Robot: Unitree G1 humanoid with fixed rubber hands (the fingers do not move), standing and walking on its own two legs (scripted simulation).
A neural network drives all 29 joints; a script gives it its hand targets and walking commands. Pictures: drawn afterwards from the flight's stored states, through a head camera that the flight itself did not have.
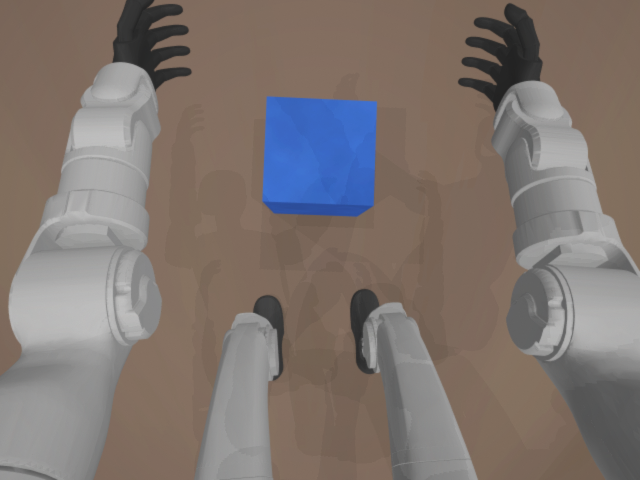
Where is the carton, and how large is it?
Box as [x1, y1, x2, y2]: [262, 96, 376, 216]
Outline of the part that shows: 267,96 262,201 273,212 276,213 356,216 372,206 376,101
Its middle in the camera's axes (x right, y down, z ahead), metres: +0.00 -0.15 +0.85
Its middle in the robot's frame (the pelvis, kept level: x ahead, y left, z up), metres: +0.53 -0.02 -0.52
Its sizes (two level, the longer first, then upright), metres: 0.210 0.200 0.250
